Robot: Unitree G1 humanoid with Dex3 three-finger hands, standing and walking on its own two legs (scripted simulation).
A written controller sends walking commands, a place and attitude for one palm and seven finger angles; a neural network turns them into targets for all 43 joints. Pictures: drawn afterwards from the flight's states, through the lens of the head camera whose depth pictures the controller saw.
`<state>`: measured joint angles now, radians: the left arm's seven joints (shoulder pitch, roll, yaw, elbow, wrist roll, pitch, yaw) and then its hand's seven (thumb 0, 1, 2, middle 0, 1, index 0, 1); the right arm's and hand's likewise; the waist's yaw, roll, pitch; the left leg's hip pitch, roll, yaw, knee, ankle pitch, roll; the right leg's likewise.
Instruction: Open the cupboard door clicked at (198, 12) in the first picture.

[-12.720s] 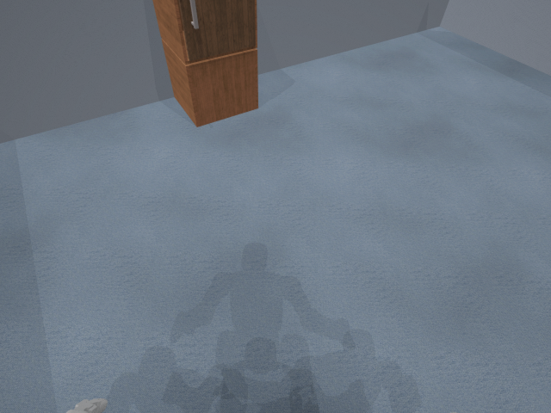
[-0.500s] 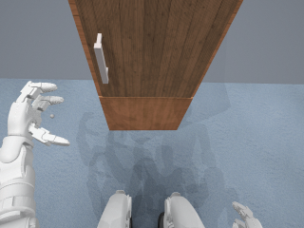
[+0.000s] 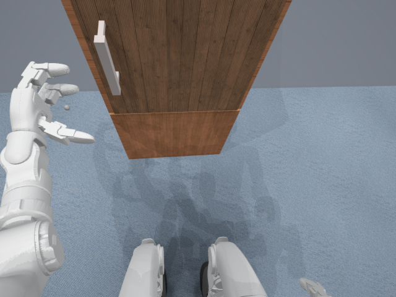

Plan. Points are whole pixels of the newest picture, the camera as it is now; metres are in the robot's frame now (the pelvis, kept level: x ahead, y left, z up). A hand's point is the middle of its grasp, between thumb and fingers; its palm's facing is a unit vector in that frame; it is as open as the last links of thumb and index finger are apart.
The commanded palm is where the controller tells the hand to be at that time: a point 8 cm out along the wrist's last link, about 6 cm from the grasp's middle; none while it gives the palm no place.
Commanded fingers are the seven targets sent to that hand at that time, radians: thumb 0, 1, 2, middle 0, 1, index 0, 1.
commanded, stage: move the hooked fingers beside the handle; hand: left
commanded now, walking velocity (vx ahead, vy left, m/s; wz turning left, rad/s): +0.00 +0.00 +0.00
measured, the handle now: (109, 61) +0.59 +0.17 +0.03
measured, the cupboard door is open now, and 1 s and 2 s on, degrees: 0 0 0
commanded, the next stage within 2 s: slide the fingers in behind the handle in 1.22 s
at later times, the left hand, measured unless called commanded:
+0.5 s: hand (80, 78) +0.54 +0.23 +0.02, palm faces +0.07 -1.00 -0.02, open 14.0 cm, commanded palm +0.52 +0.26 +0.02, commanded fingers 0.00 -0.50 0.30 -0.30 -1.20 -0.30 -1.20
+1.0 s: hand (76, 81) +0.54 +0.24 +0.02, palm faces +0.08 -1.00 -0.02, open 14.0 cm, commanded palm +0.52 +0.26 +0.02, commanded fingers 0.00 -0.50 0.30 -0.30 -1.20 -0.30 -1.20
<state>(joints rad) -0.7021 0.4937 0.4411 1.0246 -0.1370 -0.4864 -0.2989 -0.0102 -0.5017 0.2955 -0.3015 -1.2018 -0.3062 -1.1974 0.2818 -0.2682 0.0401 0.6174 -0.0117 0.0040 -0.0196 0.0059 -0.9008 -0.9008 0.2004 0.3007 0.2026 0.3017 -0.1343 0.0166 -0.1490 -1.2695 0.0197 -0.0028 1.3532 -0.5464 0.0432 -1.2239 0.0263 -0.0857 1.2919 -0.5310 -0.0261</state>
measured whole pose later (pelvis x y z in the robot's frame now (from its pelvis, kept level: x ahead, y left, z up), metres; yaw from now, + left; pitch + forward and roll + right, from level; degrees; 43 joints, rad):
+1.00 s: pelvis +0.01 +0.00 -0.01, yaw -1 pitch +32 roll -6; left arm -0.93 0.62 0.48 1.14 -0.07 -0.43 -0.27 -0.01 -0.50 0.30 -0.30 -1.20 -0.30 -1.20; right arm 0.31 -0.27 0.06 0.60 -0.03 0.09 0.01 0.00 -0.90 -0.90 0.20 0.30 0.20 0.30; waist -0.20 0.03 -0.13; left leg -1.39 0.03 -0.03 1.41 -0.57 0.05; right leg -1.33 0.04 -0.11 1.31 -0.54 -0.02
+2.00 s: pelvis +0.00 +0.00 -0.01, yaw +0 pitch +31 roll -6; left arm -0.95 0.52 0.37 1.14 -0.08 -0.47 -0.13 -0.01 -0.50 0.30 -0.30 -1.20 -0.25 -1.22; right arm 0.33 -0.25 0.04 0.64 -0.05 0.10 0.03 0.00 -0.90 -0.90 0.20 0.30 0.20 0.30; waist -0.19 0.03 -0.14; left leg -1.39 0.02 -0.04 1.40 -0.56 0.04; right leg -1.32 0.03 -0.12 1.32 -0.54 -0.03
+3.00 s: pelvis +0.00 +0.00 -0.01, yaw +2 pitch +31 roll -6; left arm -0.99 0.41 0.23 1.20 -0.08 -0.53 0.03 -0.01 -0.50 0.30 -0.30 -1.20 -0.02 -1.18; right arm 0.32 -0.24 0.02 0.69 -0.08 0.09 0.07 0.00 -0.90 -0.90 0.20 0.30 0.20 0.30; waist -0.17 0.03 -0.15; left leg -1.40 -0.01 -0.07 1.41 -0.55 0.03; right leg -1.31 0.00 -0.15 1.32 -0.55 -0.03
